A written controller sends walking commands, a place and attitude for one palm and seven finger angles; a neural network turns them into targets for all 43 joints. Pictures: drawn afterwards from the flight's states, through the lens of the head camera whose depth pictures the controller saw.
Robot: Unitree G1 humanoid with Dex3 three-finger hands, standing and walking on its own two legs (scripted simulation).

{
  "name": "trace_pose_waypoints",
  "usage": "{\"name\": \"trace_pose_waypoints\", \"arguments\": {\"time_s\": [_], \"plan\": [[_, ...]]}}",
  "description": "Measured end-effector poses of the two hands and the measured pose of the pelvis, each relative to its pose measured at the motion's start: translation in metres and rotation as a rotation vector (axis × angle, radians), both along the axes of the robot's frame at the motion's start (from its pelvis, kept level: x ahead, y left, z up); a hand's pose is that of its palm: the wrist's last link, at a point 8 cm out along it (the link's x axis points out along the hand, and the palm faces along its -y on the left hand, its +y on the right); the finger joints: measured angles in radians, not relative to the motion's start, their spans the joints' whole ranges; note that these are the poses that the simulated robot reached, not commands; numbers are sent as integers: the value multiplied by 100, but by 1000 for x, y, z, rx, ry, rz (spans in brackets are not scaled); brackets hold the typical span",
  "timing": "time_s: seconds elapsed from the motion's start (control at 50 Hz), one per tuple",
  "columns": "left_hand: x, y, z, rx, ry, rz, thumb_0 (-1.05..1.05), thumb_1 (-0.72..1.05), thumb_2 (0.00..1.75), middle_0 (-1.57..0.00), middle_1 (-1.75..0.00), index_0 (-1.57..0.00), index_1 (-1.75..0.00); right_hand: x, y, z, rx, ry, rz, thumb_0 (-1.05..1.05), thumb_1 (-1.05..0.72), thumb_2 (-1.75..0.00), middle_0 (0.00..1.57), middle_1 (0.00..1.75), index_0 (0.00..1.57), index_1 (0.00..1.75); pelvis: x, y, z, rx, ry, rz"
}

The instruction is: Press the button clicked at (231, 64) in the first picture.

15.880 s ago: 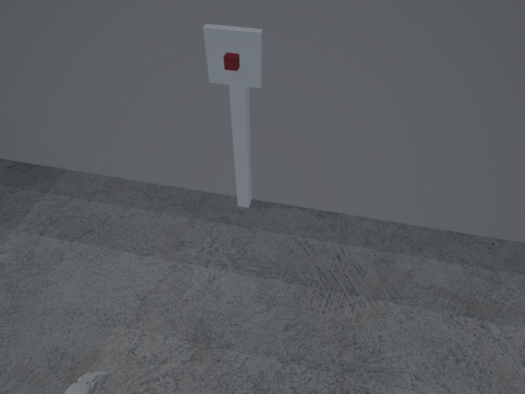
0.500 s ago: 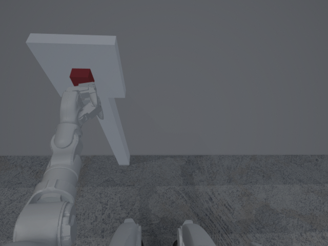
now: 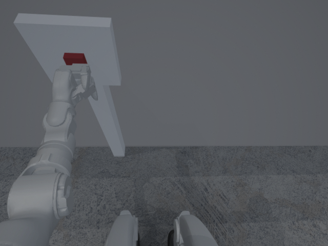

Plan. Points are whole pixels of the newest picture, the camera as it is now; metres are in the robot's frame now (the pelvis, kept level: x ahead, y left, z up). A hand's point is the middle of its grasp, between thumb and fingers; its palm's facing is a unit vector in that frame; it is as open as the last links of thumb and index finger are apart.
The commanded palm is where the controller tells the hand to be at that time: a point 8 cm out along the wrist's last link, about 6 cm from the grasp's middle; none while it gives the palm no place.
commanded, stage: hold the button down briefly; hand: left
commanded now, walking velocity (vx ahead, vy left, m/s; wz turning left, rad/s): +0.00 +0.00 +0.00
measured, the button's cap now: (77, 59) +0.53 +0.19 +0.10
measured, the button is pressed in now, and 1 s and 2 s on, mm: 14 0 0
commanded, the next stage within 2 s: pull the fist back off the button in 0.14 s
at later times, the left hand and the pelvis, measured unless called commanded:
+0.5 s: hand (92, 89) +0.47 +0.15 +0.06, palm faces -0.03 -1.00 -0.02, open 3.5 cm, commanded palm +0.45 +0.20 +0.07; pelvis -0.01 +0.01 +0.00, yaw -1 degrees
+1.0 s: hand (88, 111) +0.41 +0.16 +0.06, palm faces -0.03 -1.00 -0.01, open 3.1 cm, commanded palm +0.38 +0.21 +0.07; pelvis +0.03 +0.01 +0.02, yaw -1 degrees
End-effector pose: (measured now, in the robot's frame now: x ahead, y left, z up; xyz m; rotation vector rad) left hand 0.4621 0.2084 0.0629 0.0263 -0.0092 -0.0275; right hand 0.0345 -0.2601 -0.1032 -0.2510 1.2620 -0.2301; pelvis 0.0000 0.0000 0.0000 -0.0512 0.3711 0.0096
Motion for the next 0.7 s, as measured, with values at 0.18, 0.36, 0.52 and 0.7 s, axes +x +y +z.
{"name": "trace_pose_waypoints", "arguments": {"time_s": [0.18,0.36,0.52,0.7], "plan": [[0,0,0,2,5,4,2,90,90,-130,-150,-154,-150,-20,2,0,-9,13,-7,1,-90,-89,21,30,21,30,-10,2,-3,-6,1,3],[-1,0,0,7,0,3,2,90,90,-130,-150,-153,-150,-31,5,0,-16,16,-3,1,-90,-89,21,30,21,30,-17,6,-6,-8,5,3],[-10,-1,0,-8,8,1,2,90,90,-130,-150,-148,-150,-24,10,3,5,-1,-10,1,-90,-89,21,30,21,30,-12,10,-1,-2,-7,-10],[-22,-2,-1,-13,0,0,2,90,90,-130,-150,-141,-150,9,16,9,29,-51,-3,1,-90,-89,21,30,21,30,2,12,7,4,-25,-19]]}}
